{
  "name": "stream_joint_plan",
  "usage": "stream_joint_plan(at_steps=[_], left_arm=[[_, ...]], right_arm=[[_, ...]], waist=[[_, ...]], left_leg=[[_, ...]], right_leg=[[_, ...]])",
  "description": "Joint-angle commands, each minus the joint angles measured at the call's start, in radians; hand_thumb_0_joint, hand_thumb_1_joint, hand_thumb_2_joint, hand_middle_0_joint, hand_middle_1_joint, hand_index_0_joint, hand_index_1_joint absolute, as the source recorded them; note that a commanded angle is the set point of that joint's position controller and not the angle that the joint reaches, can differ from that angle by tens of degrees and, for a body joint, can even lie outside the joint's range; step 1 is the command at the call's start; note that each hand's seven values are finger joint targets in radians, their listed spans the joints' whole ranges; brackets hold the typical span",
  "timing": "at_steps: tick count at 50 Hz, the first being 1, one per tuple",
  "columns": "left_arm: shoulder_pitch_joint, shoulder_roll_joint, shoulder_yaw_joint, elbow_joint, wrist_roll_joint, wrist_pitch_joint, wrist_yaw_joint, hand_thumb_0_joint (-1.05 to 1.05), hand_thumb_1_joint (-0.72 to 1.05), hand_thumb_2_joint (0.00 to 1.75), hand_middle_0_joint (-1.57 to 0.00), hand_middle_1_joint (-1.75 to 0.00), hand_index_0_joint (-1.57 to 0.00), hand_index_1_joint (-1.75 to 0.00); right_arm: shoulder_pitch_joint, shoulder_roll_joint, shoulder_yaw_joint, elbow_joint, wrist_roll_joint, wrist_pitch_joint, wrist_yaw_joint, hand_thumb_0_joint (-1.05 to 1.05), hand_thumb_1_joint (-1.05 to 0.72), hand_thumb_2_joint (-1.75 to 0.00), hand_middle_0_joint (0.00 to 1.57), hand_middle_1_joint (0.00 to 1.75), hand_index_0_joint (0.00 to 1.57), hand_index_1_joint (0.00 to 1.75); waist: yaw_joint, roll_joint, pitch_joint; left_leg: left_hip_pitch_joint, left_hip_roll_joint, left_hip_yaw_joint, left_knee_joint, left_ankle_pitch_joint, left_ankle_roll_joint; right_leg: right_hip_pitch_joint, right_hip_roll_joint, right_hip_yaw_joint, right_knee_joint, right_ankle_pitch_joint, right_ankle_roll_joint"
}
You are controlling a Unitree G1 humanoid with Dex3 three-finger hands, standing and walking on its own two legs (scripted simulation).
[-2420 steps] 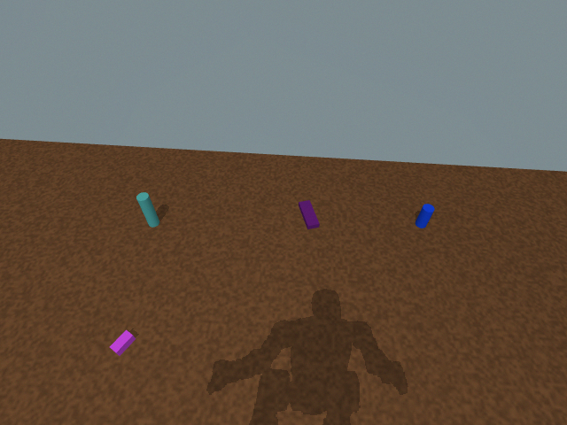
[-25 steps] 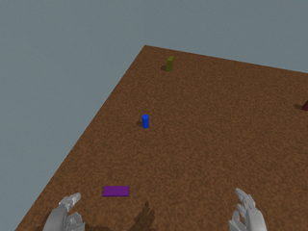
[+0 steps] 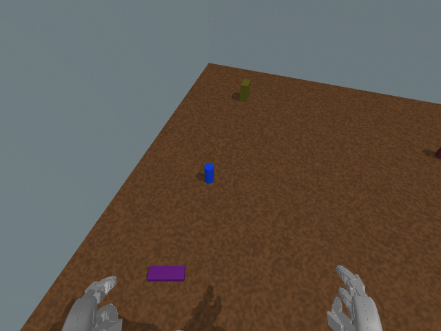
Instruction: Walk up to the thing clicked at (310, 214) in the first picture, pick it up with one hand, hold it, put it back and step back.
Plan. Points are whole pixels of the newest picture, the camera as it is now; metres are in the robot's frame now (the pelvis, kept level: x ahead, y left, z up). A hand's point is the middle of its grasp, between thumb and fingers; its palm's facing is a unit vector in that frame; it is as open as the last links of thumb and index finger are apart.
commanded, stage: home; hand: left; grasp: from above
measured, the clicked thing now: (166, 273) +0.47 +0.22 -0.70
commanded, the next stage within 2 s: stand in 0.76 s
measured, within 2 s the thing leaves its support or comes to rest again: neither
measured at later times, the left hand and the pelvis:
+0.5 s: hand (118, 322) +0.17 +0.18 -0.05, palm faces +0.04 -0.98 -0.20, open 7.4 cm; pelvis +0.00 +0.00 +0.00, yaw +0 degrees
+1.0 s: hand out of the picture +0.15 +0.21 -0.08, palm faces +0.01 -0.95 -0.32, open 7.4 cm; pelvis -0.01 +0.00 +0.01, yaw +0 degrees
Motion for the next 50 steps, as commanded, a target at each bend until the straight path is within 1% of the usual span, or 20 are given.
stream_joint_plan(at_steps=[1, 8, 10, 15, 20, 21, 26, 35, 38, 39, 40, 41, 42, 43, 44, 45, 46, 47, 48, 50], left_arm=[[-0.02, 0.106, 0.065, -0.194, 0.007, -0.057, 0.003, 0.0, 0.9, 0.9, -0.2, -0.3, -0.2, -0.3], [-0.024, 0.105, 0.066, -0.195, 0.003, -0.056, 0.003, 0.0, 0.9, 0.9, -0.2, -0.3, -0.2, -0.3], [-0.005, 0.106, 0.065, -0.191, 0.007, -0.053, 0.006, 0.0, 0.9, 0.9, -0.2, -0.3, -0.2, -0.3], [-0.023, 0.106, 0.062, -0.186, 0.008, -0.055, 0.005, 0.0, 0.9, 0.9, -0.2, -0.3, -0.2, -0.3], [-0.014, 0.11, 0.068, -0.202, 0.006, -0.057, 0.008, 0.0, 0.9, 0.9, -0.2, -0.3, -0.2, -0.3], [-0.003, 0.095, 0.057, -0.167, 0.008, -0.051, 0.007, 0.0, 0.9, 0.9, -0.2, -0.3, -0.2, -0.3], [-0.022, 0.105, 0.064, -0.193, 0.007, -0.054, 0.004, 0.0, 0.9, 0.9, -0.2, -0.3, -0.2, -0.3], [-0.013, 0.103, 0.06, -0.196, 0.007, -0.057, 0.005, 0.0, 0.9, 0.9, -0.2, -0.3, -0.2, -0.3], [-0.015, 0.103, 0.063, -0.191, 0.006, -0.057, 0.006, 0.0, 0.9, 0.9, -0.2, -0.3, -0.2, -0.3], [-0.048, 0.12, 0.069, -0.232, 0.006, -0.061, 0.007, 0.0, 0.9, 0.9, -0.2, -0.3, -0.2, -0.3], [-0.035, 0.12, 0.072, -0.224, 0.007, -0.06, 0.009, 0.0, 0.9, 0.9, -0.2, -0.3, -0.2, -0.3], [0.012, 0.091, 0.054, -0.169, 0.007, -0.053, 0.007, 0.0, 0.9, 0.9, -0.2, -0.3, -0.2, -0.3], [-0.004, 0.098, 0.06, -0.199, 0.0, -0.054, 0.006, 0.0, 0.9, 0.9, -0.2, -0.3, -0.2, -0.3], [-0.313, 0.193, 0.063, 0.152, 0.114, -0.271, 0.045, 0.0, 0.9, 0.9, -0.2, -0.3, -0.2, -0.3], [-0.201, 0.209, 0.084, 0.323, 0.122, -0.337, 0.04, 0.0, 0.9, 0.9, -0.2, -0.3, -0.2, -0.3], [-0.189, 0.213, 0.075, 0.368, 0.122, -0.369, 0.033, 0.0, 0.9, 0.9, -0.2, -0.3, -0.2, -0.3], [-0.191, 0.235, 0.064, 0.419, 0.124, -0.394, 0.031, 0.0, 0.9, 0.9, -0.2, -0.3, -0.2, -0.3], [-0.223, 0.23, 0.064, 0.461, 0.126, -0.41, 0.027, 0.0, 0.9, 0.9, -0.2, -0.3, -0.2, -0.3], [-0.259, 0.226, 0.066, 0.503, 0.116, -0.414, 0.021, 0.0, 0.9, 0.9, -0.2, -0.3, -0.2, -0.3], [-0.286, 0.225, 0.07, 0.584, 0.104, -0.423, 0.022, 0.0, 0.9, 0.9, -0.2, -0.3, -0.2, -0.3]], right_arm=[[-0.066, -0.119, -0.057, -0.161, 0.003, -0.054, -0.008, 0.0, -0.9, -0.9, 0.2, 0.3, 0.2, 0.3], [-0.07, -0.119, -0.057, -0.165, 0.003, -0.051, -0.006, 0.0, -0.9, -0.9, 0.2, 0.3, 0.2, 0.3], [-0.064, -0.12, -0.06, -0.167, 0.004, -0.048, -0.007, 0.0, -0.9, -0.9, 0.2, 0.3, 0.2, 0.3], [-0.066, -0.121, -0.059, -0.164, 0.003, -0.046, -0.005, 0.0, -0.9, -0.9, 0.2, 0.3, 0.2, 0.3], [-0.062, -0.117, -0.061, -0.167, 0.003, -0.043, -0.005, 0.0, -0.9, -0.9, 0.2, 0.3, 0.2, 0.3], [-0.066, -0.118, -0.06, -0.17, 0.004, -0.042, -0.005, 0.0, -0.9, -0.9, 0.2, 0.3, 0.2, 0.3], [-0.068, -0.121, -0.061, -0.173, 0.003, -0.042, -0.002, 0.0, -0.9, -0.9, 0.2, 0.3, 0.2, 0.3], [-0.064, -0.118, -0.061, -0.179, 0.004, -0.039, -0.002, 0.0, -0.9, -0.9, 0.2, 0.3, 0.2, 0.3], [-0.068, -0.118, -0.06, -0.18, 0.005, -0.039, -0.002, 0.0, -0.9, -0.9, 0.2, 0.3, 0.2, 0.3], [-0.069, -0.119, -0.059, -0.181, 0.007, -0.04, -0.003, 0.0, -0.9, -0.9, 0.2, 0.3, 0.2, 0.3], [-0.065, -0.116, -0.059, -0.177, 0.005, -0.038, -0.003, 0.0, -0.9, -0.9, 0.2, 0.3, 0.2, 0.3], [-0.069, -0.117, -0.058, -0.179, 0.006, -0.04, -0.003, 0.0, -0.9, -0.9, 0.2, 0.3, 0.2, 0.3], [-0.066, -0.118, -0.059, -0.182, 0.006, -0.039, -0.002, 0.0, -0.9, -0.9, 0.2, 0.3, 0.2, 0.3], [-0.124, -0.245, -0.099, 0.067, -0.119, 0.07, 0.058, 0.0, -0.9, -0.9, 0.2, 0.3, 0.2, 0.3], [-0.133, -0.256, -0.116, 0.08, -0.119, 0.112, 0.088, 0.0, -0.9, -0.9, 0.2, 0.3, 0.2, 0.3], [-0.123, -0.259, -0.116, 0.052, -0.122, 0.133, 0.107, 0.0, -0.9, -0.9, 0.2, 0.3, 0.2, 0.3], [-0.134, -0.253, -0.118, 0.063, -0.106, 0.145, 0.126, 0.0, -0.9, -0.9, 0.2, 0.3, 0.2, 0.3], [-0.124, -0.225, -0.115, 0.096, -0.08, 0.152, 0.145, 0.0, -0.9, -0.9, 0.2, 0.3, 0.2, 0.3], [-0.126, -0.209, -0.111, 0.112, -0.064, 0.158, 0.16, 0.0, -0.9, -0.9, 0.2, 0.3, 0.2, 0.3], [-0.133, -0.214, -0.12, 0.146, -0.05, 0.165, 0.174, 0.0, -0.9, -0.9, 0.2, 0.3, 0.2, 0.3]], waist=[[-0.002, 0.011, -0.086], [0.002, 0.007, -0.077], [0.001, 0.0, -0.104], [0.001, 0.01, -0.074], [0.001, -0.005, -0.1], [-0.003, -0.016, -0.076], [-0.003, 0.011, -0.071], [-0.003, 0.011, -0.079], [-0.001, 0.009, -0.066], [0.001, 0.029, -0.075], [0.0, 0.018, -0.075], [-0.002, -0.011, -0.072], [-0.001, 0.001, -0.089], [0.074, -0.036, 0.147], [0.079, -0.09, 0.067], [0.06, -0.067, 0.065], [0.066, -0.057, 0.031], [0.059, -0.071, 0.019], [0.059, -0.112, 0.037], [0.064, -0.104, 0.033]], left_leg=[[0.111, -0.032, 0.024, -0.172, 0.226, 0.024], [0.099, -0.033, 0.022, -0.173, 0.21, 0.026], [0.121, -0.032, 0.028, -0.16, 0.264, 0.026], [0.109, -0.029, 0.019, -0.173, 0.245, 0.024], [0.117, -0.032, 0.027, -0.155, 0.276, 0.026], [0.105, -0.032, 0.029, -0.157, 0.263, 0.027], [0.101, -0.029, 0.021, -0.177, 0.2, 0.024], [0.101, -0.028, 0.021, -0.171, 0.216, 0.023], [0.092, -0.027, 0.02, -0.175, 0.193, 0.023], [0.091, -0.029, 0.02, -0.178, 0.179, 0.023], [0.092, -0.029, 0.021, -0.174, 0.186, 0.024], [0.088, -0.029, 0.021, -0.172, 0.194, 0.026], [0.096, -0.029, 0.022, -0.167, 0.21, 0.026], [0.12, 0.013, -0.024, -0.261, 0.41, 0.076], [0.184, -0.001, 0.01, -0.243, 0.42, 0.088], [0.207, 0.002, -0.011, -0.25, 0.394, 0.091], [0.246, -0.004, -0.019, -0.257, 0.377, 0.092], [0.262, -0.017, 0.005, -0.259, 0.357, 0.084], [0.282, -0.028, 0.024, -0.269, 0.298, 0.08], [0.323, -0.019, 0.006, -0.3, 0.307, 0.074]], right_leg=[[0.038, 0.034, -0.016, -0.147, 0.201, -0.017], [0.037, 0.032, -0.016, -0.155, 0.191, -0.017], [0.048, 0.032, -0.013, -0.148, 0.236, -0.018], [0.035, 0.034, -0.02, -0.147, 0.219, -0.018], [0.05, 0.031, -0.016, -0.147, 0.253, -0.015], [0.04, 0.031, -0.017, -0.149, 0.241, -0.015], [0.03, 0.034, -0.02, -0.15, 0.18, -0.017], [0.026, 0.035, -0.021, -0.142, 0.192, -0.019], [0.019, 0.035, -0.021, -0.143, 0.171, -0.019], [0.02, 0.033, -0.019, -0.145, 0.16, -0.02], [0.026, 0.033, -0.02, -0.147, 0.167, -0.019], [0.03, 0.034, -0.021, -0.146, 0.173, -0.018], [0.036, 0.034, -0.019, -0.144, 0.189, -0.019], [0.206, -0.035, 0.044, -0.159, 0.208, -0.047], [0.229, -0.05, 0.106, -0.204, 0.211, -0.082], [0.201, -0.043, 0.126, -0.218, 0.227, -0.101], [0.255, -0.055, 0.13, -0.217, 0.267, -0.096], [0.285, -0.077, 0.146, -0.229, 0.291, -0.093], [0.267, -0.09, 0.155, -0.27, 0.251, -0.085], [0.274, -0.088, 0.141, -0.289, 0.248, -0.073]])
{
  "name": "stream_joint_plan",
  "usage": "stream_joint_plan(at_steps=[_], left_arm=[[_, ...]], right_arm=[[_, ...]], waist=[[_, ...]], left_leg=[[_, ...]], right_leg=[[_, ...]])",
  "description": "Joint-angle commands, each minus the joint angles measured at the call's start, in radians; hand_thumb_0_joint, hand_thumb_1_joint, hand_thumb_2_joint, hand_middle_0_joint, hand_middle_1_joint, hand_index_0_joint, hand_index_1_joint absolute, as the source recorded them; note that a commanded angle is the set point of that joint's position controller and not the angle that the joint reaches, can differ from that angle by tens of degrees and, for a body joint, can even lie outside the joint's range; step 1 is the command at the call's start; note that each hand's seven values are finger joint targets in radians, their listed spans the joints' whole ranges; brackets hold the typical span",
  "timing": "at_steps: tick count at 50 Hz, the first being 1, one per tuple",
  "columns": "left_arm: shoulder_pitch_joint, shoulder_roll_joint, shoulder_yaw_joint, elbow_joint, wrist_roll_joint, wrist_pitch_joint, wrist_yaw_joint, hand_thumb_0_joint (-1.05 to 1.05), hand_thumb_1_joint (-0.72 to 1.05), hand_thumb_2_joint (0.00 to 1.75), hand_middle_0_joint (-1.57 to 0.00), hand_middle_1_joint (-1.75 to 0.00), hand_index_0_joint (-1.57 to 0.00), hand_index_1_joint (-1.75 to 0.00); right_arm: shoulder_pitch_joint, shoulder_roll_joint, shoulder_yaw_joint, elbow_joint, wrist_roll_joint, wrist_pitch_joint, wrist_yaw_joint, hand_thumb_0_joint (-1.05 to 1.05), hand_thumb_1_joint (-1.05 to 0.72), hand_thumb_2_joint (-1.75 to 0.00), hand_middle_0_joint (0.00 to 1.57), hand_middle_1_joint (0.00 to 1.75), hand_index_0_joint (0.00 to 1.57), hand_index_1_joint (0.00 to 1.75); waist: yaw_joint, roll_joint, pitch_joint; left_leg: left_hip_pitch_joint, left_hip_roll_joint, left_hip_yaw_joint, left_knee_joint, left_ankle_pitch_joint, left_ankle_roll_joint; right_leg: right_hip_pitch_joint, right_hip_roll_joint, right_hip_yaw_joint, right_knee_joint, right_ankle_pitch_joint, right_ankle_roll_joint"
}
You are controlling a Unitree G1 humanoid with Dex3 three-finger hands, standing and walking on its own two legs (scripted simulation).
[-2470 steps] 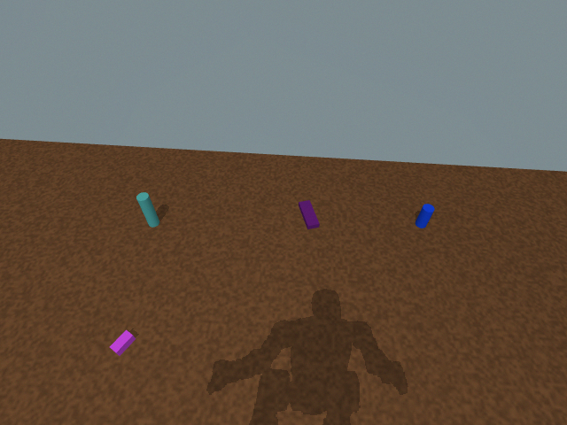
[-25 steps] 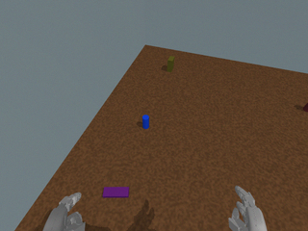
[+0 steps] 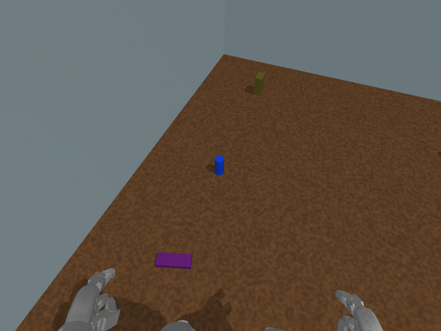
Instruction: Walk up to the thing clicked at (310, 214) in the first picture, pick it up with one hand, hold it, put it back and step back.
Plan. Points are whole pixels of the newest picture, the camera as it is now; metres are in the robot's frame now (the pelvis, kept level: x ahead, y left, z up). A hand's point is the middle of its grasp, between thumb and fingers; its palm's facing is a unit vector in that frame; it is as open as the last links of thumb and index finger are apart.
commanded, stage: stand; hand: left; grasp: from above
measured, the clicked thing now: (174, 260) +0.49 +0.21 -0.72
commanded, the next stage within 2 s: none
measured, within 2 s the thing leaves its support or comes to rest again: neither
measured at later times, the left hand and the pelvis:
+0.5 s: hand out of the picture +0.03 +0.24 -0.12, palm faces +0.04 -0.94 -0.33, open 7.4 cm; pelvis +0.00 +0.00 +0.04, yaw +1 degrees
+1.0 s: hand out of the picture +0.06 +0.24 -0.11, palm faces +0.03 -0.94 -0.34, open 7.3 cm; pelvis +0.01 -0.01 +0.05, yaw +0 degrees
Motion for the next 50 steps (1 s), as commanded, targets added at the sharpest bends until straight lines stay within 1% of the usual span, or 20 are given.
stream_joint_plan(at_steps=[1, 3, 4, 6, 8, 10, 12, 13, 14, 20, 23, 26, 29, 32, 36, 41, 43, 45, 48, 50], left_arm=[[-0.054, 0.165, 0.089, 0.094, 0.003, -0.107, 0.01, 0.0, 0.9, 0.9, -0.2, -0.3, -0.2, -0.3], [-0.062, 0.145, 0.085, 0.172, 0.0, -0.118, 0.01, 0.0, 0.9, 0.9, -0.2, -0.3, -0.2, -0.3], [-0.06, 0.142, 0.084, 0.213, 0.001, -0.124, 0.009, 0.0, 0.9, 0.9, -0.2, -0.3, -0.2, -0.3], [-0.059, 0.138, 0.083, 0.283, 0.0, -0.135, 0.007, 0.0, 0.9, 0.9, -0.2, -0.3, -0.2, -0.3], [-0.051, 0.153, 0.085, 0.344, 0.002, -0.145, 0.006, 0.0, 0.9, 0.9, -0.2, -0.3, -0.2, -0.3], [-0.068, 0.168, 0.087, 0.393, -0.001, -0.154, 0.006, 0.0, 0.9, 0.9, -0.2, -0.3, -0.2, -0.3], [-0.068, 0.173, 0.084, 0.437, -0.009, -0.158, 0.007, 0.0, 0.9, 0.9, -0.2, -0.3, -0.2, -0.3], [-0.051, 0.173, 0.081, 0.464, -0.01, -0.16, 0.007, 0.0, 0.9, 0.9, -0.2, -0.3, -0.2, -0.3], [-0.057, 0.18, 0.081, 0.484, -0.011, -0.16, 0.009, 0.0, 0.9, 0.9, -0.2, -0.3, -0.2, -0.3], [-0.058, 0.194, 0.071, 0.585, -0.015, -0.158, 0.011, 0.0, 0.9, 0.9, -0.2, -0.3, -0.2, -0.3], [-0.063, 0.192, 0.065, 0.626, -0.013, -0.156, 0.011, 0.0, 0.9, 0.9, -0.2, -0.3, -0.2, -0.3], [-0.063, 0.198, 0.062, 0.65, -0.013, -0.155, 0.008, 0.0, 0.9, 0.9, -0.2, -0.3, -0.2, -0.3], [-0.068, 0.205, 0.063, 0.67, -0.015, -0.156, 0.008, 0.0, 0.9, 0.9, -0.2, -0.3, -0.2, -0.3], [-0.086, 0.209, 0.063, 0.681, -0.017, -0.16, 0.008, 0.0, 0.9, 0.9, -0.2, -0.3, -0.2, -0.3], [-0.105, 0.222, 0.063, 0.692, -0.018, -0.159, 0.007, 0.0, 0.9, 0.9, -0.2, -0.3, -0.2, -0.3], [-0.119, 0.228, 0.065, 0.698, -0.022, -0.163, 0.004, 0.0, 0.9, 0.9, -0.2, -0.3, -0.2, -0.3], [-0.123, 0.227, 0.063, 0.703, -0.022, -0.16, 0.003, 0.0, 0.9, 0.9, -0.2, -0.3, -0.2, -0.3], [-0.129, 0.231, 0.065, 0.705, -0.025, -0.16, 0.001, 0.0, 0.9, 0.9, -0.2, -0.3, -0.2, -0.3], [-0.143, 0.232, 0.066, 0.706, -0.027, -0.164, 0.001, 0.0, 0.9, 0.9, -0.2, -0.3, -0.2, -0.3], [-0.152, 0.232, 0.065, 0.704, -0.027, -0.164, 0.0, 0.0, 0.9, 0.9, -0.2, -0.3, -0.2, -0.3]], right_arm=[[-0.026, -0.16, -0.095, -0.04, 0.03, -0.006, 0.032, 0.0, -0.9, -0.9, 0.2, 0.3, 0.2, 0.3], [-0.045, -0.169, -0.097, -0.008, 0.02, 0.006, 0.033, 0.0, -0.9, -0.9, 0.2, 0.3, 0.2, 0.3], [-0.053, -0.176, -0.099, 0.006, 0.017, 0.011, 0.032, 0.0, -0.9, -0.9, 0.2, 0.3, 0.2, 0.3], [-0.062, -0.179, -0.097, 0.028, 0.02, 0.019, 0.029, 0.0, -0.9, -0.9, 0.2, 0.3, 0.2, 0.3], [-0.062, -0.183, -0.097, 0.059, 0.027, 0.026, 0.028, 0.0, -0.9, -0.9, 0.2, 0.3, 0.2, 0.3], [-0.041, -0.18, -0.094, 0.09, 0.031, 0.033, 0.024, 0.0, -0.9, -0.9, 0.2, 0.3, 0.2, 0.3], [-0.031, -0.186, -0.091, 0.121, 0.033, 0.039, 0.019, 0.0, -0.9, -0.9, 0.2, 0.3, 0.2, 0.3], [-0.037, -0.189, -0.09, 0.137, 0.035, 0.041, 0.02, 0.0, -0.9, -0.9, 0.2, 0.3, 0.2, 0.3], [-0.031, -0.189, -0.088, 0.148, 0.037, 0.043, 0.019, 0.0, -0.9, -0.9, 0.2, 0.3, 0.2, 0.3], [-0.034, -0.2, -0.082, 0.214, 0.048, 0.054, 0.016, 0.0, -0.9, -0.9, 0.2, 0.3, 0.2, 0.3], [-0.04, -0.201, -0.081, 0.237, 0.05, 0.059, 0.016, 0.0, -0.9, -0.9, 0.2, 0.3, 0.2, 0.3], [-0.041, -0.206, -0.08, 0.255, 0.051, 0.063, 0.019, 0.0, -0.9, -0.9, 0.2, 0.3, 0.2, 0.3], [-0.05, -0.206, -0.078, 0.268, 0.051, 0.063, 0.019, 0.0, -0.9, -0.9, 0.2, 0.3, 0.2, 0.3], [-0.051, -0.204, -0.074, 0.277, 0.052, 0.061, 0.02, 0.0, -0.9, -0.9, 0.2, 0.3, 0.2, 0.3], [-0.057, -0.204, -0.071, 0.289, 0.053, 0.063, 0.021, 0.0, -0.9, -0.9, 0.2, 0.3, 0.2, 0.3], [-0.067, -0.217, -0.067, 0.296, 0.052, 0.059, 0.021, 0.0, -0.9, -0.9, 0.2, 0.3, 0.2, 0.3], [-0.064, -0.217, -0.064, 0.302, 0.054, 0.058, 0.021, 0.0, -0.9, -0.9, 0.2, 0.3, 0.2, 0.3], [-0.064, -0.22, -0.062, 0.308, 0.055, 0.058, 0.022, 0.0, -0.9, -0.9, 0.2, 0.3, 0.2, 0.3], [-0.065, -0.221, -0.058, 0.312, 0.057, 0.056, 0.021, 0.0, -0.9, -0.9, 0.2, 0.3, 0.2, 0.3], [-0.071, -0.226, -0.056, 0.312, 0.057, 0.054, 0.021, 0.0, -0.9, -0.9, 0.2, 0.3, 0.2, 0.3]], waist=[[0.003, -0.04, -0.12], [0.013, 0.048, -0.081], [0.015, 0.068, -0.059], [0.017, 0.076, -0.037], [0.013, 0.052, -0.015], [-0.002, 0.024, -0.015], [-0.009, 0.029, -0.02], [-0.002, 0.033, -0.018], [-0.009, 0.026, -0.016], [-0.008, 0.022, 0.024], [-0.008, 0.018, 0.053], [-0.006, 0.023, 0.074], [-0.005, 0.021, 0.059], [-0.008, 0.003, 0.052], [-0.008, -0.001, 0.064], [-0.008, 0.006, 0.034], [-0.009, 0.018, 0.042], [-0.009, 0.017, 0.039], [-0.011, 0.01, 0.014], [-0.012, 0.017, 0.011]], left_leg=[[0.153, 0.021, -0.044, -0.204, 0.254, 0.06], [0.146, 0.052, -0.095, -0.302, 0.166, 0.069], [0.133, 0.064, -0.118, -0.344, 0.126, 0.072], [0.132, 0.078, -0.14, -0.399, 0.109, 0.071], [0.165, 0.064, -0.117, -0.409, 0.128, 0.058], [0.196, 0.055, -0.097, -0.409, 0.182, 0.05], [0.242, 0.064, -0.101, -0.44, 0.216, 0.049], [0.265, 0.064, -0.098, -0.442, 0.23, 0.046], [0.27, 0.067, -0.099, -0.458, 0.259, 0.046], [0.313, 0.076, -0.1, -0.531, 0.245, 0.035], [0.315, 0.078, -0.102, -0.56, 0.213, 0.029], [0.297, 0.078, -0.109, -0.588, 0.16, 0.026], [0.314, 0.085, -0.106, -0.588, 0.179, 0.027], [0.336, 0.084, -0.096, -0.582, 0.237, 0.026], [0.335, 0.084, -0.091, -0.588, 0.235, 0.022], [0.352, 0.094, -0.088, -0.588, 0.286, 0.026], [0.355, 0.092, -0.088, -0.6, 0.294, 0.018], [0.352, 0.094, -0.087, -0.599, 0.284, 0.022], [0.373, 0.101, -0.083, -0.593, 0.351, 0.024], [0.379, 0.103, -0.08, -0.593, 0.382, 0.02]], right_leg=[[0.125, -0.054, 0.094, -0.224, 0.202, -0.072], [0.132, -0.025, 0.051, -0.234, 0.131, -0.049], [0.154, -0.019, 0.039, -0.243, 0.124, -0.043], [0.195, -0.016, 0.029, -0.271, 0.151, -0.038], [0.212, -0.028, 0.045, -0.337, 0.172, -0.045], [0.245, -0.048, 0.064, -0.382, 0.211, -0.05], [0.264, -0.053, 0.066, -0.414, 0.235, -0.047], [0.271, -0.058, 0.065, -0.434, 0.251, -0.047], [0.29, -0.058, 0.062, -0.441, 0.274, -0.044], [0.323, -0.061, 0.053, -0.51, 0.26, -0.033], [0.324, -0.061, 0.053, -0.534, 0.224, -0.029], [0.334, -0.057, 0.049, -0.549, 0.192, -0.028], [0.345, -0.066, 0.054, -0.561, 0.216, -0.03], [0.35, -0.074, 0.063, -0.578, 0.249, -0.03], [0.346, -0.073, 0.064, -0.591, 0.216, -0.031], [0.372, -0.082, 0.066, -0.592, 0.287, -0.034], [0.368, -0.076, 0.062, -0.594, 0.278, -0.032], [0.378, -0.078, 0.066, -0.596, 0.285, -0.033], [0.397, -0.085, 0.067, -0.592, 0.345, -0.032], [0.397, -0.084, 0.066, -0.591, 0.359, -0.033]])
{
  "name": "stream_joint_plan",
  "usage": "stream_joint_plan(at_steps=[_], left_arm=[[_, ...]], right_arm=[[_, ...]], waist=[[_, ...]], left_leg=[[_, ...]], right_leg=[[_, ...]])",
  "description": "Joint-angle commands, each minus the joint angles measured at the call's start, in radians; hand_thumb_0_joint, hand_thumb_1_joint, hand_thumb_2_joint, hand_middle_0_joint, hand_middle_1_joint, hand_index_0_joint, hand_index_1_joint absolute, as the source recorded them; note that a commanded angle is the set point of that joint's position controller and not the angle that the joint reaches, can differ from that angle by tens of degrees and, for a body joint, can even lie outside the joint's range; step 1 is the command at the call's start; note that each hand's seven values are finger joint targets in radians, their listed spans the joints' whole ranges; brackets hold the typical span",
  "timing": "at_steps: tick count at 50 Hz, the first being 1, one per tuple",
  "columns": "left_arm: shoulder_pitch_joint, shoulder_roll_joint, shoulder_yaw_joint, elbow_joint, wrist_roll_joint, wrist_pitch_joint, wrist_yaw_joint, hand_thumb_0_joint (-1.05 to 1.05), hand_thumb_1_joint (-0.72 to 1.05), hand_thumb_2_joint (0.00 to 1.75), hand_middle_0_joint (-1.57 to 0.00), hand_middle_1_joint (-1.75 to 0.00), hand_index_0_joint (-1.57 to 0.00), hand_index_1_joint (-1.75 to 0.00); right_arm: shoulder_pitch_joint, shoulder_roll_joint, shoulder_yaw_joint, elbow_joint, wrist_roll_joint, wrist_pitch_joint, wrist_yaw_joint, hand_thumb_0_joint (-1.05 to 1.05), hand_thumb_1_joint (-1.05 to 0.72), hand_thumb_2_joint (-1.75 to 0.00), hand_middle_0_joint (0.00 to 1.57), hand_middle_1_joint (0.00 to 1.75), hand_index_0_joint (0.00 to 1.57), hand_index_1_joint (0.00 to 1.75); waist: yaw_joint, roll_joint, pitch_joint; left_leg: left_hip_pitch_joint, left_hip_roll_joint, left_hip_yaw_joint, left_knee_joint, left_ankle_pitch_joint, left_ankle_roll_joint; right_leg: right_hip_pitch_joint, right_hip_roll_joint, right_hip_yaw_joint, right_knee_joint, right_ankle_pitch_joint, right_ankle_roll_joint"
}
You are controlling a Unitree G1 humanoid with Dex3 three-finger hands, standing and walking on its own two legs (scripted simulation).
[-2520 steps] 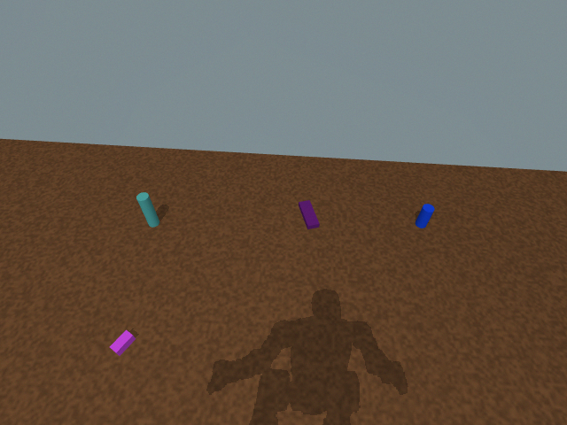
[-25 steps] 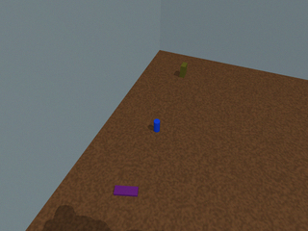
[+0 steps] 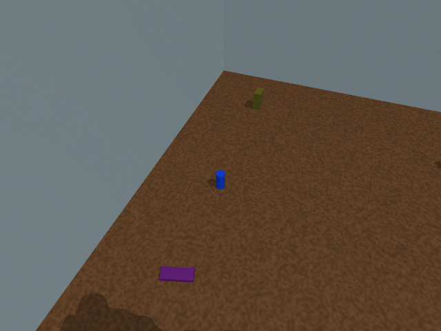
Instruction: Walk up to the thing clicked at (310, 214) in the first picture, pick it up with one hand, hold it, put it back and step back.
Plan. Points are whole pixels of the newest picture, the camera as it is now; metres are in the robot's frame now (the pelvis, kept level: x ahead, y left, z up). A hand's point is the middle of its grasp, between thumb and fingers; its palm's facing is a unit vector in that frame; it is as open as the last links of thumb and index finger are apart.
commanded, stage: stand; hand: left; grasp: from above
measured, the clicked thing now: (177, 274) +0.48 +0.22 -0.77
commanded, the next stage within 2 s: step back in 1.38 s
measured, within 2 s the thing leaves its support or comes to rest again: neither
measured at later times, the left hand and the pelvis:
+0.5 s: hand out of the picture +0.07 +0.24 -0.16, palm faces +0.01 -0.94 -0.34, open 7.3 cm; pelvis +0.01 +0.00 +0.00, yaw +0 degrees
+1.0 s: hand out of the picture +0.08 +0.24 -0.16, palm faces +0.00 -0.94 -0.34, open 7.3 cm; pelvis +0.01 -0.01 +0.00, yaw +0 degrees
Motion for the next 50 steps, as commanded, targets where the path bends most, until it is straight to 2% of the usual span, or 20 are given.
stream_joint_plan(at_steps=[1, 3, 7, 10, 12, 20, 22, 24, 34, 42, 44, 50], left_arm=[[-0.029, 0.201, 0.038, -0.046, -0.001, -0.024, 0.008, 0.0, 0.9, 0.9, -0.2, -0.3, -0.2, -0.3], [-0.04, 0.205, 0.039, -0.046, 0.0, -0.023, 0.006, 0.0, 0.9, 0.9, -0.2, -0.3, -0.2, -0.3], [-0.049, 0.211, 0.038, -0.047, 0.0, -0.024, 0.003, 0.0, 0.9, 0.9, -0.2, -0.3, -0.2, -0.3], [-0.041, 0.204, 0.035, -0.043, -0.001, -0.022, 0.002, 0.0, 0.9, 0.9, -0.2, -0.3, -0.2, -0.3], [-0.057, 0.211, 0.038, -0.046, -0.003, -0.025, 0.003, 0.0, 0.9, 0.9, -0.2, -0.3, -0.2, -0.3], [-0.061, 0.218, 0.037, -0.049, -0.003, -0.025, -0.003, 0.0, 0.9, 0.9, -0.2, -0.3, -0.2, -0.3], [-0.063, 0.217, 0.036, -0.053, -0.003, -0.026, -0.002, 0.0, 0.9, 0.9, -0.2, -0.3, -0.2, -0.3], [-0.065, 0.222, 0.038, -0.052, -0.004, -0.027, -0.002, 0.0, 0.9, 0.9, -0.2, -0.3, -0.2, -0.3], [-0.063, 0.227, 0.037, -0.057, -0.006, -0.03, -0.003, 0.0, 0.9, 0.9, -0.2, -0.3, -0.2, -0.3], [-0.06, 0.228, 0.037, -0.056, -0.006, -0.027, -0.007, 0.0, 0.9, 0.9, -0.2, -0.3, -0.2, -0.3], [-0.059, 0.23, 0.038, -0.056, -0.005, -0.028, -0.007, 0.0, 0.9, 0.9, -0.2, -0.3, -0.2, -0.3], [-0.057, 0.232, 0.035, -0.063, -0.007, -0.03, -0.008, 0.0, 0.9, 0.9, -0.2, -0.3, -0.2, -0.3]], right_arm=[[-0.04, -0.188, -0.034, -0.056, 0.004, -0.023, -0.009, 0.0, -0.9, -0.9, 0.2, 0.3, 0.2, 0.3], [-0.042, -0.188, -0.031, -0.052, 0.003, -0.022, -0.009, 0.0, -0.9, -0.9, 0.2, 0.3, 0.2, 0.3], [-0.046, -0.196, -0.031, -0.05, 0.007, -0.022, -0.008, 0.0, -0.9, -0.9, 0.2, 0.3, 0.2, 0.3], [-0.056, -0.199, -0.03, -0.049, 0.007, -0.023, -0.008, 0.0, -0.9, -0.9, 0.2, 0.3, 0.2, 0.3], [-0.052, -0.197, -0.029, -0.048, 0.007, -0.023, -0.006, 0.0, -0.9, -0.9, 0.2, 0.3, 0.2, 0.3], [-0.063, -0.205, -0.03, -0.045, 0.007, -0.023, -0.003, 0.0, -0.9, -0.9, 0.2, 0.3, 0.2, 0.3], [-0.07, -0.207, -0.031, -0.048, 0.006, -0.024, -0.002, 0.0, -0.9, -0.9, 0.2, 0.3, 0.2, 0.3], [-0.067, -0.205, -0.029, -0.047, 0.006, -0.023, -0.002, 0.0, -0.9, -0.9, 0.2, 0.3, 0.2, 0.3], [-0.07, -0.212, -0.029, -0.047, 0.008, -0.023, -0.001, 0.0, -0.9, -0.9, 0.2, 0.3, 0.2, 0.3], [-0.069, -0.218, -0.027, -0.046, 0.007, -0.023, 0.001, 0.0, -0.9, -0.9, 0.2, 0.3, 0.2, 0.3], [-0.069, -0.216, -0.028, -0.05, 0.008, -0.025, 0.002, 0.0, -0.9, -0.9, 0.2, 0.3, 0.2, 0.3], [-0.067, -0.217, -0.025, -0.051, 0.01, -0.027, 0.002, 0.0, -0.9, -0.9, 0.2, 0.3, 0.2, 0.3]], waist=[[0.005, -0.003, -0.059], [0.002, -0.005, -0.05], [0.001, -0.008, -0.062], [0.004, -0.003, -0.056], [0.002, -0.016, -0.065], [-0.002, -0.01, -0.057], [0.0, -0.016, -0.071], [-0.004, -0.014, -0.065], [-0.005, -0.018, -0.092], [-0.004, -0.006, -0.067], [-0.004, -0.019, -0.079], [-0.004, -0.014, -0.075]], left_leg=[[-0.004, 0.097, -0.076, -0.07, 0.142, 0.033], [-0.02, 0.096, -0.073, -0.079, 0.105, 0.031], [-0.011, 0.1, -0.071, -0.08, 0.125, 0.03], [-0.016, 0.098, -0.072, -0.086, 0.095, 0.03], [-0.009, 0.104, -0.072, -0.082, 0.124, 0.032], [-0.012, 0.104, -0.067, -0.088, 0.083, 0.031], [-0.004, 0.108, -0.069, -0.084, 0.119, 0.032], [-0.013, 0.103, -0.063, -0.084, 0.101, 0.033], [0.019, 0.111, -0.063, -0.075, 0.176, 0.032], [-0.013, 0.107, -0.063, -0.095, 0.093, 0.031], [0.002, 0.111, -0.066, -0.091, 0.127, 0.034], [0.011, 0.112, -0.067, -0.092, 0.15, 0.029]], right_leg=[[-0.001, -0.09, 0.082, -0.069, 0.106, -0.029], [0.003, -0.089, 0.082, -0.073, 0.088, -0.029], [0.006, -0.092, 0.085, -0.077, 0.097, -0.03], [0.001, -0.089, 0.082, -0.079, 0.082, -0.03], [0.012, -0.094, 0.087, -0.077, 0.099, -0.033], [-0.006, -0.092, 0.088, -0.087, 0.066, -0.034], [0.001, -0.094, 0.085, -0.082, 0.092, -0.036], [0.003, -0.094, 0.088, -0.086, 0.099, -0.033], [0.014, -0.097, 0.083, -0.077, 0.149, -0.035], [0.008, -0.096, 0.088, -0.085, 0.092, -0.036], [0.006, -0.096, 0.085, -0.081, 0.11, -0.037], [-0.002, -0.095, 0.084, -0.081, 0.121, -0.036]])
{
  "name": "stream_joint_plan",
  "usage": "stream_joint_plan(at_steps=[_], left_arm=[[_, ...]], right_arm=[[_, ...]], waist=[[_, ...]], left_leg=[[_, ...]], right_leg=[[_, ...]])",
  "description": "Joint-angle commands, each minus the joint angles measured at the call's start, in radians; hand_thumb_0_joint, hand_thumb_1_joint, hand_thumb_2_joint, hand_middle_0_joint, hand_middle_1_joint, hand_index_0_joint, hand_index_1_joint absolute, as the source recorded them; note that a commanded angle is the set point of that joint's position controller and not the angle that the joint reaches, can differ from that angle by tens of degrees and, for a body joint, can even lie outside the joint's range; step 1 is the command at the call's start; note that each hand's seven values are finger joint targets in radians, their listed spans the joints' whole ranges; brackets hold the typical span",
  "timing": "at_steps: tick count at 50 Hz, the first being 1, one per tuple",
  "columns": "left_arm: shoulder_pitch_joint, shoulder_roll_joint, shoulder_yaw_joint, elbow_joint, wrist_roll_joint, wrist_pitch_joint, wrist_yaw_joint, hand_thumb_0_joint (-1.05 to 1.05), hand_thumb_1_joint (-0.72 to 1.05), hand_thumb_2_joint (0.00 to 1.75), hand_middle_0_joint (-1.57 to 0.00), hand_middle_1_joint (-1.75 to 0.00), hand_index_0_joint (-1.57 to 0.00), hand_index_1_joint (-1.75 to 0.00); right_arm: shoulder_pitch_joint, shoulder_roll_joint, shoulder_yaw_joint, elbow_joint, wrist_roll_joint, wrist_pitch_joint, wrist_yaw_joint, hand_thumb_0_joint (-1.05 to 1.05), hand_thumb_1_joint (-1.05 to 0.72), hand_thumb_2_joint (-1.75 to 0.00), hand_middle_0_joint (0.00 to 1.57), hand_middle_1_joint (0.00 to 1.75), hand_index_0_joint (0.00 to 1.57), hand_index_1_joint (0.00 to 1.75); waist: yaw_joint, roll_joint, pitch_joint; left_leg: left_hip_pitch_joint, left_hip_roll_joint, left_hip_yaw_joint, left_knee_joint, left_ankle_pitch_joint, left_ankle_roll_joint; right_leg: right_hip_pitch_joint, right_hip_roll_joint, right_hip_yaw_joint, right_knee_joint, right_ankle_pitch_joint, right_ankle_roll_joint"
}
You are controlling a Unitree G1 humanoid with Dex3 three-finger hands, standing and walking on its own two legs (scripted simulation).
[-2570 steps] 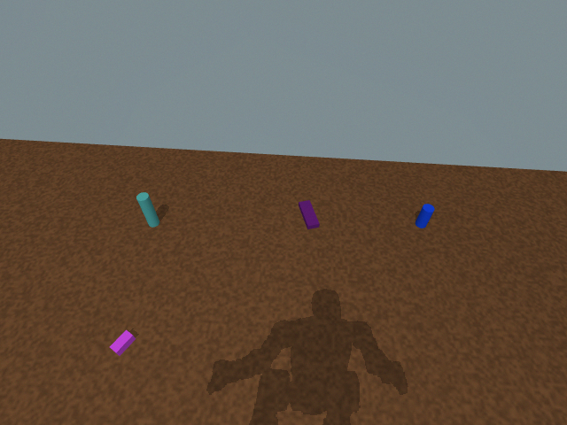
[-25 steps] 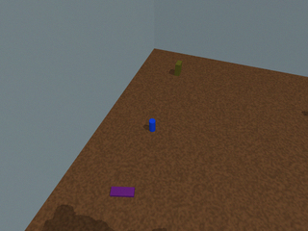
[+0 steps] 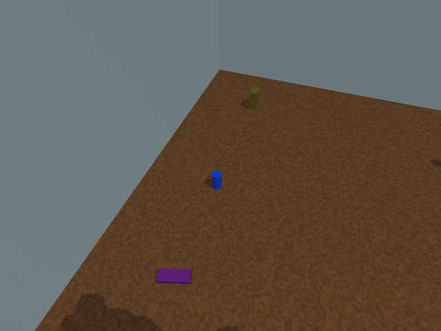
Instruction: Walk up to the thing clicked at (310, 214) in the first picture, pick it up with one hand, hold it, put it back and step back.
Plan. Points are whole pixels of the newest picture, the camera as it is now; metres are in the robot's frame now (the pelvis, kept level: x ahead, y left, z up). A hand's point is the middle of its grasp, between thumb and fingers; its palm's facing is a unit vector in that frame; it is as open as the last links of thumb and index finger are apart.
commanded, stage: stand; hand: left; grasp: from above
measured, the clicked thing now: (174, 276) +0.47 +0.23 -0.77
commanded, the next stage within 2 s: step back in 0.38 s
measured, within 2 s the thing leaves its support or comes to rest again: neither
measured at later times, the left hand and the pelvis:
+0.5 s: hand out of the picture +0.08 +0.26 -0.16, palm faces +0.02 -0.93 -0.36, open 7.3 cm; pelvis -0.01 +0.00 -0.01, yaw +0 degrees
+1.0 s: hand out of the picture +0.03 +0.29 -0.18, palm faces -0.12 -0.92 -0.38, open 7.3 cm; pelvis -0.10 +0.03 -0.02, yaw -5 degrees
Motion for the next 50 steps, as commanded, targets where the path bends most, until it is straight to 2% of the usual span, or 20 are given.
stream_joint_plan(at_steps=[1, 18, 19, 22, 25, 27, 28, 29, 30, 31, 32, 33, 34, 35, 37, 38, 41, 45, 47, 50], left_arm=[[-0.039, 0.214, 0.041, -0.056, -0.001, -0.025, 0.009, 0.0, 0.9, 0.9, -0.2, -0.3, -0.2, -0.3], [-0.035, 0.221, 0.036, -0.07, -0.002, -0.029, 0.008, 0.0, 0.9, 0.9, -0.2, -0.3, -0.2, -0.3], [-0.038, 0.294, 0.076, -0.095, -0.022, -0.019, 0.012, 0.0, 0.9, 0.9, -0.2, -0.3, -0.2, -0.3], [-0.02, 0.288, 0.083, -0.141, -0.027, -0.011, 0.019, 0.0, 0.9, 0.9, -0.2, -0.3, -0.2, -0.3], [-0.045, 0.307, 0.091, -0.199, -0.018, 0.001, 0.019, 0.0, 0.9, 0.9, -0.2, -0.3, -0.2, -0.3], [-0.1, 0.327, 0.097, -0.241, -0.003, 0.01, 0.021, 0.0, 0.9, 0.9, -0.2, -0.3, -0.2, -0.3], [-0.13, 0.334, 0.098, -0.267, 0.005, 0.013, 0.02, 0.0, 0.9, 0.9, -0.2, -0.3, -0.2, -0.3], [-0.149, 0.328, 0.096, -0.279, 0.008, 0.016, 0.02, 0.0, 0.9, 0.9, -0.2, -0.3, -0.2, -0.3], [-0.161, 0.32, 0.091, -0.294, 0.008, 0.019, 0.021, 0.0, 0.9, 0.9, -0.2, -0.3, -0.2, -0.3], [-0.148, 0.299, 0.085, -0.302, 0.005, 0.024, 0.021, 0.0, 0.9, 0.9, -0.2, -0.3, -0.2, -0.3], [-0.123, 0.253, 0.077, -0.307, -0.008, 0.033, 0.022, 0.0, 0.9, 0.9, -0.2, -0.3, -0.2, -0.3], [-0.095, 0.211, 0.072, -0.312, -0.013, 0.043, 0.027, 0.0, 0.9, 0.9, -0.2, -0.3, -0.2, -0.3], [-0.068, 0.221, 0.077, -0.31, -0.009, 0.051, 0.037, 0.0, 0.9, 0.9, -0.2, -0.3, -0.2, -0.3], [-0.057, 0.219, 0.073, -0.302, -0.009, 0.054, 0.043, 0.0, 0.9, 0.9, -0.2, -0.3, -0.2, -0.3], [-0.009, 0.245, 0.071, -0.29, -0.016, 0.053, 0.045, 0.0, 0.9, 0.9, -0.2, -0.3, -0.2, -0.3], [0.016, 0.244, 0.074, -0.287, -0.018, 0.053, 0.041, 0.0, 0.9, 0.9, -0.2, -0.3, -0.2, -0.3], [0.026, 0.251, 0.089, -0.312, -0.001, 0.047, 0.03, 0.0, 0.9, 0.9, -0.2, -0.3, -0.2, -0.3], [-0.009, 0.245, 0.097, -0.361, 0.0, 0.037, 0.021, 0.0, 0.9, 0.9, -0.2, -0.3, -0.2, -0.3], [0.033, 0.237, 0.098, -0.358, 0.0, 0.033, 0.018, 0.0, 0.9, 0.9, -0.2, -0.3, -0.2, -0.3], [0.097, 0.231, 0.106, -0.334, 0.005, 0.025, 0.01, 0.0, 0.9, 0.9, -0.2, -0.3, -0.2, -0.3]], right_arm=[[-0.037, -0.196, -0.039, -0.061, 0.005, -0.019, -0.008, 0.0, -0.9, -0.9, 0.2, 0.3, 0.2, 0.3], [-0.035, -0.206, -0.04, -0.063, 0.004, -0.019, -0.006, 0.0, -0.9, -0.9, 0.2, 0.3, 0.2, 0.3], [-0.068, -0.26, -0.06, -0.084, 0.013, 0.001, 0.001, 0.0, -0.9, -0.9, 0.2, 0.3, 0.2, 0.3], [-0.031, -0.245, -0.067, -0.121, 0.028, 0.017, 0.004, 0.0, -0.9, -0.9, 0.2, 0.3, 0.2, 0.3], [-0.017, -0.232, -0.074, -0.157, 0.026, 0.034, 0.007, 0.0, -0.9, -0.9, 0.2, 0.3, 0.2, 0.3], [0.018, -0.215, -0.081, -0.172, 0.02, 0.049, 0.014, 0.0, -0.9, -0.9, 0.2, 0.3, 0.2, 0.3], [0.058, -0.218, -0.086, -0.18, 0.018, 0.054, 0.019, 0.0, -0.9, -0.9, 0.2, 0.3, 0.2, 0.3], [0.079, -0.216, -0.09, -0.183, 0.018, 0.056, 0.022, 0.0, -0.9, -0.9, 0.2, 0.3, 0.2, 0.3], [0.101, -0.219, -0.093, -0.186, 0.019, 0.052, 0.025, 0.0, -0.9, -0.9, 0.2, 0.3, 0.2, 0.3], [0.11, -0.233, -0.098, -0.191, 0.016, 0.043, 0.023, 0.0, -0.9, -0.9, 0.2, 0.3, 0.2, 0.3], [0.089, -0.279, -0.108, -0.206, 0.002, 0.033, 0.018, 0.0, -0.9, -0.9, 0.2, 0.3, 0.2, 0.3], [0.082, -0.34, -0.122, -0.219, -0.012, 0.024, 0.015, 0.0, -0.9, -0.9, 0.2, 0.3, 0.2, 0.3], [0.09, -0.368, -0.128, -0.227, -0.014, 0.016, 0.01, 0.0, -0.9, -0.9, 0.2, 0.3, 0.2, 0.3], [0.063, -0.37, -0.131, -0.248, -0.013, 0.016, 0.004, 0.0, -0.9, -0.9, 0.2, 0.3, 0.2, 0.3], [-0.037, -0.309, -0.122, -0.287, -0.013, 0.015, -0.014, 0.0, -0.9, -0.9, 0.2, 0.3, 0.2, 0.3], [-0.041, -0.295, -0.115, -0.3, -0.014, 0.013, -0.019, 0.0, -0.9, -0.9, 0.2, 0.3, 0.2, 0.3], [0.019, -0.268, -0.116, -0.321, -0.009, 0.011, -0.026, 0.0, -0.9, -0.9, 0.2, 0.3, 0.2, 0.3], [0.09, -0.285, -0.122, -0.33, -0.007, 0.011, -0.028, 0.0, -0.9, -0.9, 0.2, 0.3, 0.2, 0.3], [0.072, -0.3, -0.123, -0.347, -0.007, 0.014, -0.026, 0.0, -0.9, -0.9, 0.2, 0.3, 0.2, 0.3], [0.033, -0.305, -0.115, -0.367, -0.004, 0.023, -0.02, 0.0, -0.9, -0.9, 0.2, 0.3, 0.2, 0.3]], waist=[[-0.001, -0.017, -0.064], [-0.003, -0.013, -0.073], [-0.003, -0.023, 0.018], [-0.013, -0.035, -0.094], [-0.013, -0.112, -0.134], [-0.026, -0.192, -0.114], [-0.042, -0.222, -0.116], [-0.051, -0.219, -0.101], [-0.063, -0.211, -0.087], [-0.061, -0.143, -0.083], [-0.046, 0.05, -0.074], [-0.032, 0.19, -0.054], [-0.031, 0.145, -0.092], [-0.036, 0.169, -0.118], [0.01, 0.124, -0.112], [0.017, 0.152, -0.111], [-0.007, 0.09, -0.116], [-0.052, 0.101, -0.116], [-0.041, 0.124, -0.139], [-0.016, 0.131, -0.164]], left_leg=[[-0.004, 0.101, -0.07, -0.05, 0.138, 0.039], [-0.003, 0.104, -0.064, -0.049, 0.141, 0.037], [-0.081, 0.08, -0.07, 0.06, 0.288, 0.061], [-0.08, 0.06, -0.041, 0.17, 0.326, 0.078], [-0.075, -0.005, 0.007, 0.319, 0.16, 0.066], [-0.098, -0.058, 0.014, 0.459, -0.145, 0.065], [-0.09, -0.055, 0.001, 0.506, -0.251, 0.075], [-0.086, -0.045, -0.015, 0.495, -0.278, 0.081], [-0.083, -0.033, -0.013, 0.419, -0.199, 0.083], [-0.107, 0.007, -0.03, 0.275, 0.039, 0.09], [-0.142, 0.133, -0.191, 0.113, 0.326, 0.123], [-0.057, 0.252, -0.379, 0.033, 0.536, 0.174], [-0.039, 0.303, -0.392, 0.079, 0.681, 0.228], [-0.039, 0.323, -0.416, 0.064, 0.65, 0.243], [-0.019, 0.243, -0.27, 0.111, 0.547, 0.227], [-0.033, 0.233, -0.245, 0.126, 0.532, 0.234], [0.028, 0.244, -0.239, 0.139, 0.518, 0.277], [0.097, 0.252, -0.232, 0.159, 0.499, 0.292], [0.1, 0.259, -0.226, 0.171, 0.449, 0.291], [-0.006, 0.224, -0.178, 0.207, 0.334, 0.242]], right_leg=[[-0.001, -0.106, 0.084, -0.058, 0.116, -0.026], [0.0, -0.11, 0.089, -0.057, 0.135, -0.03], [-0.064, -0.101, 0.104, 0.026, 0.325, -0.04], [-0.026, -0.122, 0.106, 0.093, 0.394, -0.087], [-0.102, -0.208, 0.191, 0.065, 0.377, -0.164], [-0.187, -0.291, 0.247, 0.053, 0.349, -0.235], [-0.231, -0.313, 0.252, 0.067, 0.318, -0.248], [-0.263, -0.303, 0.23, 0.096, 0.291, -0.242], [-0.269, -0.272, 0.205, 0.145, 0.271, -0.211], [-0.226, -0.197, 0.152, 0.246, 0.225, -0.151], [-0.233, -0.05, 0.068, 0.425, 0.082, -0.081], [-0.378, 0.117, 0.088, 0.578, -0.36, -0.052], [-0.377, 0.129, 0.195, 0.723, -0.473, -0.052], [-0.387, 0.144, 0.246, 0.797, -0.479, -0.055], [-0.428, 0.128, 0.259, 0.881, -0.371, -0.054], [-0.425, 0.126, 0.245, 0.904, -0.34, -0.042], [-0.417, 0.112, 0.215, 0.897, -0.34, -0.008], [-0.413, 0.091, 0.177, 0.711, -0.36, 0.01], [-0.37, 0.069, 0.14, 0.588, -0.337, 0.006], [-0.217, 0.054, 0.076, 0.356, -0.241, -0.016]])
